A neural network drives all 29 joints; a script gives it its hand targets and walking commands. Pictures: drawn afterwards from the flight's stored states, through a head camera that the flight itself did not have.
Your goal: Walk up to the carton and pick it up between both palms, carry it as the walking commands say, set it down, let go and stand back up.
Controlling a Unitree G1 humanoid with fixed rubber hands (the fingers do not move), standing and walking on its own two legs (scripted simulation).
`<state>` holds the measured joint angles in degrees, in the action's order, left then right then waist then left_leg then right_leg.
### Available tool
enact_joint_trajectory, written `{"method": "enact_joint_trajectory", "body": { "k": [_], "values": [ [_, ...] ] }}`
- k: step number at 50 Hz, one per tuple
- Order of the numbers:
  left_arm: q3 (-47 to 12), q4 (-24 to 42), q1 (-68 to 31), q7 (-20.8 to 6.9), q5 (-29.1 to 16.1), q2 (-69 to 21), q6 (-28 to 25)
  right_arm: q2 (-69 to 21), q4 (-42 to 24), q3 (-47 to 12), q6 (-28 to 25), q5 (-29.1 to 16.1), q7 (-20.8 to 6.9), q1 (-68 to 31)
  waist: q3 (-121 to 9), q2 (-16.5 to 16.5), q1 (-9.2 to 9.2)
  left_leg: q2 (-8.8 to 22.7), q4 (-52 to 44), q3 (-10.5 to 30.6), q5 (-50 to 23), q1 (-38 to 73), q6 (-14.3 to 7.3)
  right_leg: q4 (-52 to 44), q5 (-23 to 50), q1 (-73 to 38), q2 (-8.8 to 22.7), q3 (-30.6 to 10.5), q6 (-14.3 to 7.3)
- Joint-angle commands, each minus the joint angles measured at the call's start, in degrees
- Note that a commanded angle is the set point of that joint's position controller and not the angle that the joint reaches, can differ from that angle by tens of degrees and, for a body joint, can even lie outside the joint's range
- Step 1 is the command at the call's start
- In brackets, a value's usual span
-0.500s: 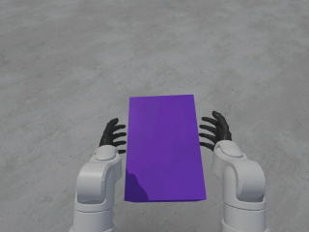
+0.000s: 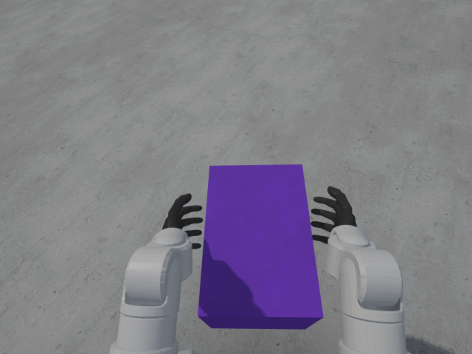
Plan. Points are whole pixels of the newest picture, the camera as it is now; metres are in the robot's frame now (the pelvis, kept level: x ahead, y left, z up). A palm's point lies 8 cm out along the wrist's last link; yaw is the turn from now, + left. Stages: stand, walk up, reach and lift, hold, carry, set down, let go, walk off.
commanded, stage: carry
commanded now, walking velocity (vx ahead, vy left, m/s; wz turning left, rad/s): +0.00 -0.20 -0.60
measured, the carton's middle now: (256, 246) +0.32 -0.02 -0.02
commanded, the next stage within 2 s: none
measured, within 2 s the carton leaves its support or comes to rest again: neither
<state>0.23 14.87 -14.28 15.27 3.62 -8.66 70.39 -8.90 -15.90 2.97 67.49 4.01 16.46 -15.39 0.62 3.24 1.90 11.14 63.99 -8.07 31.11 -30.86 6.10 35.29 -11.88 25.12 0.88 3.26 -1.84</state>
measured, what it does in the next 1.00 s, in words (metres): steps to the right: left foot, then right foot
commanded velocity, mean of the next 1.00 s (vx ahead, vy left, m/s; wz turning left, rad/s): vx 0.00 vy -0.03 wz -0.08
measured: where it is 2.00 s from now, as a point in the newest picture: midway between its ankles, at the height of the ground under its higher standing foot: outside the picture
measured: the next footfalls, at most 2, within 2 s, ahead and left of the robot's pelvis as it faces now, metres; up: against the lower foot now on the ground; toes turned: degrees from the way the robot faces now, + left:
left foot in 0.30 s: +0.01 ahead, +0.02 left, +0.00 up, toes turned +5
right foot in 0.60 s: -0.04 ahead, -0.28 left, +0.00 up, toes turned -17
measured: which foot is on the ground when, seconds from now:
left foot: up 0.00-0.28, down 0.30-0.60, up 0.62-0.84, down 0.86-1.00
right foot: down 0.00-0.28, up 0.30-0.58, down 0.60-1.00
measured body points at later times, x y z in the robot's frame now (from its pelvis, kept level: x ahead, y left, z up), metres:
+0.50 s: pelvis -0.05 -0.09 +0.02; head -0.04 -0.07 +0.47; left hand +0.26 +0.00 +0.10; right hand +0.23 -0.26 +0.13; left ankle -0.03 +0.01 -0.73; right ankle -0.08 -0.26 -0.67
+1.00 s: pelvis -0.09 -0.15 +0.01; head -0.11 -0.14 +0.46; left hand +0.20 -0.08 +0.09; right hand +0.17 -0.33 +0.11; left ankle -0.06 -0.05 -0.73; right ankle -0.08 -0.27 -0.73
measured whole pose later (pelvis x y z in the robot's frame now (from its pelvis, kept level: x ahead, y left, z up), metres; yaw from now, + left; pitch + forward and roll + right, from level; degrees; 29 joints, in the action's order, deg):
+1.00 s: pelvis -0.09 -0.15 +0.01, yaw -12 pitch +2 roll +0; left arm -0.1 16.6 -9.9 15.6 3.7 -7.8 70.9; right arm -8.7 -13.4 1.3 67.8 3.7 14.6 -14.3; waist -6.1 -1.6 -0.2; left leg 2.7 27.8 -7.9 13.7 -16.1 -0.6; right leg 27.2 -10.7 18.7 1.4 4.5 -1.0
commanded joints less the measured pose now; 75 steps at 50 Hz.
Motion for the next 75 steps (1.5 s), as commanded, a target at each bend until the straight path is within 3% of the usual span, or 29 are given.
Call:
{"method": "enact_joint_trajectory", "body": {
  "k": [1, 4, 8, 11, 12, 13, 14, 15, 16, 17, 19, 21, 24, 26, 27, 28, 29, 30, 31, 32, 35, 39, 41, 43, 45, 48, 55, 64, 75],
  "values": [
    [-23.9, 13.3, -19.8, -12.1, -16.4, -60.1, -6.6, -66.1, -11.0, -35.2, -2.1, -23.7, -14.9, -23.8, -25.6, -15.3, -2.15, -4.1, 5.6, 3.1, -6.3, -4.5, -1.7, -8.3, 26.2, -21.7, 8.9, -10.9, -7.0],
    [-26.3, 14.6, -18.9, -11.6, -15.9, -57.1, -6.5, -62.7, -7.3, -32.3, -2.2, -21.4, -14.6, -14.6, -26.4, -8.1, -2.69, -5.5, -1.2, 2.7, -5.3, -3.4, -1.9, -10.3, 25.2, -22.9, 11.1, -16.3, -9.6],
    [-27.5, 13.5, -16.8, -11.0, -14.8, -54.2, -5.4, -59.0, -3.2, -29.6, -1.2, -19.5, -14.8, -8.7, -23.5, -7.8, -2.77, -7.7, -14.7, 1.8, -3.2, 2.7, -2.6, -15.9, 24.8, -19.2, 12.5, -23.4, -9.0],
    [-28.3, 14.2, -18.9, -11.2, -15.8, -54.7, -4.9, -58.5, -2.4, -27.8, -1.0, -18.5, -14.8, -7.6, -22.5, -8.8, -2.31, -9.7, -28.7, -1.0, -3.7, 14.1, -4.3, -21.6, 23.6, -14.2, 10.6, -20.3, -2.2],
    [-28.5, 14.2, -19.9, -11.2, -16.2, -55.1, -4.8, -58.5, -1.9, -26.9, -1.0, -17.9, -14.8, -6.7, -22.8, -9.0, -1.51, -9.5, -38.0, -3.2, -6.1, 23.9, -5.2, -22.0, 23.5, -9.0, 7.6, -15.4, 3.4],
    [-28.7, 14.5, -21.2, -11.2, -16.6, -55.1, -4.7, -59.0, -1.1, -25.9, -1.1, -17.6, -14.8, -5.8, -23.5, -6.8, -0.14, -5.5, -48.4, -3.1, -12.3, 37.9, -7.5, -18.0, 22.7, 0.6, 2.8, -9.0, 10.5],
    [-29.4, 15.1, -22.4, -11.3, -17.3, -55.5, -4.5, -59.3, -0.6, -24.7, -1.3, -17.2, -14.7, -5.5, -23.3, 11.3, 0.52, 9.7, -55.0, 12.9, -13.7, 42.5, -13.2, 0.5, 2.7, 7.9, -4.7, -3.1, 12.9],
    [-30.8, 15.9, -25.2, -11.2, -18.0, -55.5, -4.3, -59.5, -1.4, -23.9, -1.7, -16.8, -14.5, -7.0, -20.7, 23.1, -0.55, 24.1, -51.8, 26.5, -19.4, 32.9, -20.0, 26.4, -15.3, 11.6, -5.0, -3.3, 7.9],
    [-31.7, 17.0, -26.8, -11.4, -18.1, -56.0, -4.7, -59.8, -4.5, -25.4, -2.0, -17.0, -14.9, -10.8, -16.9, 14.9, -1.54, 25.2, -53.4, 21.6, -18.3, 23.2, -20.5, 34.3, -14.2, 11.5, 1.1, -7.6, 4.3],
    [-31.3, 14.8, -24.3, -11.5, -18.0, -56.2, -4.8, -59.3, -6.9, -27.2, -1.7, -17.3, -15.0, -13.3, -15.3, 5.6, -2.51, 18.3, -49.1, 13.2, -19.5, 19.8, -16.7, 36.1, -11.2, 8.6, 2.0, -7.9, 3.3],
    [-30.0, 14.6, -22.9, -10.9, -17.9, -56.1, -4.9, -58.8, -8.3, -28.6, -1.1, -18.9, -15.2, -15.4, -14.0, -2.6, -2.61, 9.3, -43.0, 3.3, -28.8, 23.3, -10.7, 25.9, -8.1, 10.6, 0.9, -2.8, 3.1],
    [-29.1, 14.1, -20.9, -10.1, -17.6, -54.9, -4.5, -56.9, -7.4, -27.6, -0.4, -18.0, -14.3, -12.8, -15.3, 1.4, -1.49, 5.6, -39.9, -0.6, -42.4, 25.1, -9.4, 13.6, -10.8, 5.0, -2.3, 3.5, 3.9],
    [-29.4, 12.2, -19.3, -9.6, -17.6, -52.3, -2.7, -53.9, -3.3, -24.3, 0.6, -15.3, -13.2, -5.4, -16.0, 12.9, -0.15, 5.7, -38.6, 1.0, -44.4, 27.1, -10.5, 2.2, -12.1, 0.8, -4.5, 8.5, 3.9],
    [-29.3, 10.5, -19.0, -9.7, -17.5, -52.3, -2.0, -53.2, -0.8, -23.1, 1.0, -14.0, -13.1, -4.5, -17.3, 12.4, -1.29, 4.6, -34.6, -1.1, -42.3, 26.1, -8.2, -11.6, -0.2, -5.6, -3.7, 7.5, 3.5],
    [-28.8, 9.4, -18.8, -9.8, -17.2, -52.3, -1.9, -53.1, -0.2, -23.2, 1.0, -13.9, -13.2, -4.6, -19.2, 9.7, -1.52, 3.7, -32.0, -2.0, -40.9, 23.5, -6.3, -14.7, 5.6, -11.9, -0.8, 4.6, 3.1],
    [-28.3, 9.4, -19.4, -10.0, -17.0, -52.5, -2.0, -53.3, -0.9, -23.8, 0.9, -14.3, -13.3, -6.5, -20.8, 4.2, -1.63, 2.5, -30.0, -1.8, -31.7, 19.0, -4.9, -16.0, 13.6, -17.5, 3.2, -0.6, 2.6],
    [-27.7, 9.3, -20.3, -10.2, -16.9, -52.7, -2.2, -54.0, -1.3, -24.4, 0.8, -14.6, -13.4, -8.4, -21.3, -5.8, -1.18, -0.5, -26.6, -2.1, -13.5, 11.7, -3.1, -14.5, 34.2, -22.0, 12.1, -10.3, 0.7],
    [-27.5, 9.2, -20.6, -10.4, -16.8, -53.7, -2.4, -54.7, -2.3, -25.3, 0.8, -15.4, -13.5, -11.1, -21.3, -13.1, -1.56, -4.6, -20.3, -2.0, 2.0, 5.8, -2.2, -11.9, 48.2, -24.4, 18.2, -16.3, -2.7],
    [-26.7, 8.4, -20.2, -11.0, -16.3, -54.8, -2.7, -57.1, -2.3, -27.7, 0.9, -16.5, -13.7, -13.6, -21.3, -14.6, -2.03, -4.8, -16.8, 0.4, 3.2, 7.1, -2.4, -10.1, 48.9, -22.6, 17.5, -12.2, -5.4],
    [-25.2, 8.1, -19.9, -11.2, -15.7, -55.7, -3.5, -58.5, -4.1, -30.2, 0.6, -17.9, -14.0, -16.8, -20.7, -16.7, -2.29, -5.0, -17.2, 0.1, 0.8, 5.3, -2.3, -10.2, 46.6, -22.2, 16.9, -12.6, -6.5],
    [-23.4, 10.4, -21.1, -11.3, -15.7, -57.9, -5.4, -61.9, -7.0, -32.6, -0.2, -20.8, -14.6, -21.9, -19.6, -18.1, -2.01, -6.3, -17.2, 1.5, -4.2, 4.7, -3.7, -10.3, 33.8, -19.9, 13.4, -7.1, -5.8],
    [-24.5, 12.0, -19.6, -10.8, -15.4, -56.7, -5.6, -61.3, -5.3, -31.6, -0.3, -20.8, -14.5, -15.1, -24.3, -11.8, -1.6, -8.8, -31.0, 0.6, -10.2, 11.5, -5.0, -8.4, 28.5, -20.6, 12.9, -7.1, -6.0],
    [-25.4, 10.8, -18.1, -10.7, -15.3, -55.8, -4.9, -59.9, -3.4, -29.7, -0.1, -19.3, -14.4, -11.8, -26.5, -6.4, -1.07, -5.4, -40.9, 2.8, -20.6, 21.8, -5.7, -7.3, 22.3, -15.6, 11.4, -6.4, -4.0],
    [-25.7, 9.5, -17.9, -10.6, -15.0, -55.2, -4.2, -58.7, -1.9, -28.3, 0.3, -18.5, -14.6, -11.5, -24.6, 1.0, -1.95, 2.0, -43.7, 11.5, -30.4, 25.1, -7.6, -6.8, 14.6, -10.1, 7.9, -6.5, -1.8],
    [-27.6, 10.6, -21.1, -11.2, -15.8, -56.2, -3.7, -59.0, -1.1, -26.8, 0.1, -17.1, -14.8, -11.4, -20.4, 4.6, -2.19, 0.4, -42.3, 8.8, -22.0, 18.1, -8.3, -10.8, 5.8, -12.1, 5.4, -3.9, -0.3],
    [-29.1, 11.9, -25.8, -11.5, -17.6, -56.5, -3.5, -58.9, -1.2, -25.7, 0.2, -15.9, -14.6, -13.0, -18.5, -0.6, -1.42, -2.0, -42.4, 4.7, -17.9, 18.7, -7.0, -11.7, 8.8, -11.1, 6.9, -4.5, -0.7],
    [-25.4, 6.7, -22.5, -11.5, -16.7, -54.5, -2.0, -57.3, 2.2, -24.8, 1.9, -14.7, -13.5, -13.2, -15.4, -6.1, -1.32, -3.1, -41.2, 4.6, -15.5, 17.5, -7.3, -14.8, 0.8, -8.8, 7.4, -5.1, -0.3],
    [-24.5, 7.5, -24.6, -11.1, -15.9, -57.0, -2.5, -60.0, 0.6, -26.0, 1.6, -17.2, -14.3, -17.8, -17.0, -4.1, -1.56, -3.3, -41.6, 5.3, -13.9, 15.7, -7.4, -14.1, -1.8, -9.3, 7.2, -5.2, -0.1],
    [-25.9, 8.3, -23.8, -11.6, -16.5, -57.3, -2.8, -59.6, 0.9, -25.6, 1.1, -16.0, -14.3, -15.3, -19.4, -3.8, -1.63, -2.8, -41.5, 5.4, -15.2, 16.7, -7.9, -12.1, 3.9, -10.6, 6.8, -4.6, 0.2]
  ]
}}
